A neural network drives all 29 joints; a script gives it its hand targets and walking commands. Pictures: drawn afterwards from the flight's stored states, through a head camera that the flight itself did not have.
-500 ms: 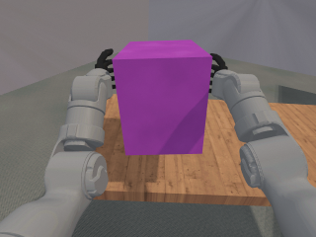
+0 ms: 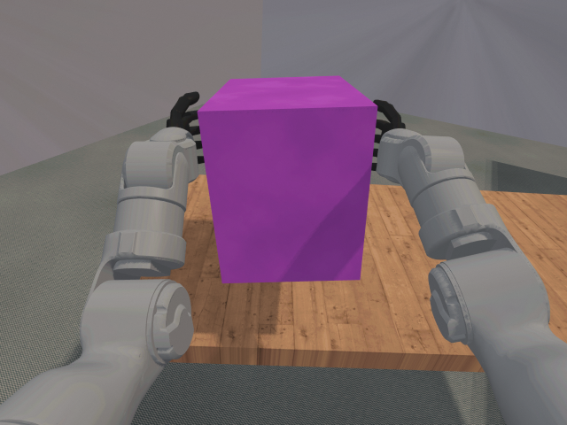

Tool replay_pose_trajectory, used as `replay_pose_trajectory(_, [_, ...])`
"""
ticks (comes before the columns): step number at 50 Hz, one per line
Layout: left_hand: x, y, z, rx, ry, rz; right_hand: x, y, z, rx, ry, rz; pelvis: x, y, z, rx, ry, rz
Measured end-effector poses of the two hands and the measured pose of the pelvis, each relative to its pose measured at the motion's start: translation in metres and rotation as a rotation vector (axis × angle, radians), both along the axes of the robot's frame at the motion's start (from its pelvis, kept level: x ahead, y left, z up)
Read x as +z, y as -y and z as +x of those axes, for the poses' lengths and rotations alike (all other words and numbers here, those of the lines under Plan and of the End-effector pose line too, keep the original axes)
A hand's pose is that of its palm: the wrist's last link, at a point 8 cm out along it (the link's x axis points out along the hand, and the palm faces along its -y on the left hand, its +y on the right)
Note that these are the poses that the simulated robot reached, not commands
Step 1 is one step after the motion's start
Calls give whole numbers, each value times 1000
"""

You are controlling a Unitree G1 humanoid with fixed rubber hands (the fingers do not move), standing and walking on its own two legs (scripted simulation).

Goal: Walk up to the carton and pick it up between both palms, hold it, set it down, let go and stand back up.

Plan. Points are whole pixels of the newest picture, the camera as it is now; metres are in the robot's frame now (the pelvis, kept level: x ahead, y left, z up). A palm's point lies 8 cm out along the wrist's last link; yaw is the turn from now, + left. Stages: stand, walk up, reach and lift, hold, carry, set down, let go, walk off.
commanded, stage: hold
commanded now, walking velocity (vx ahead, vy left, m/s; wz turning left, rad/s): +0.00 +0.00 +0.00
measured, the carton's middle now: (287, 167) +0.43 +0.02 +0.24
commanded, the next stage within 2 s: none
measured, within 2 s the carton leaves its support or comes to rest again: neither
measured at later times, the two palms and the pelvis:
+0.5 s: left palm (183, 142) +0.39 +0.16 +0.29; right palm (387, 142) +0.40 -0.12 +0.30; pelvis +0.00 +0.00 +0.00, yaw +0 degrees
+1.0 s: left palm (178, 145) +0.38 +0.16 +0.29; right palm (384, 146) +0.40 -0.11 +0.30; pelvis +0.00 +0.00 +0.00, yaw +0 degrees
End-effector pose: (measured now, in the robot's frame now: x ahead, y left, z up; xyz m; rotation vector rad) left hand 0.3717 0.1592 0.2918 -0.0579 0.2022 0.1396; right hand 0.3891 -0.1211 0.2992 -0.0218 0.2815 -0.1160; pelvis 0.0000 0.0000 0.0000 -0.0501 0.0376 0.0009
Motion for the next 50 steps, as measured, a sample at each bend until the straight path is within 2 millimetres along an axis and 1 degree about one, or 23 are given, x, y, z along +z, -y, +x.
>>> replay_pose_trajectory(5, [3,1,2,-4,-8,-1,5,1,0,-9,-6,2,0,-1,-3,-6,-8,1])
replay_pose_trajectory(15, [4,0,8,-8,-20,-7,9,-1,6,-6,-18,2,0,0,-5,-10,-35,2])
replay_pose_trajectory(31, [-5,0,17,1,-18,-1,-1,-1,17,6,-19,-11,-1,0,3,0,-35,-2])
replay_pose_trajectory(41, [-8,-4,12,12,-7,2,-4,-4,15,19,-12,-5,-1,0,7,5,-18,-4])
replay_pose_trajectory(50, [-4,-6,7,9,-9,-5,-1,-6,9,15,-13,-11,0,-1,5,4,-7,-4])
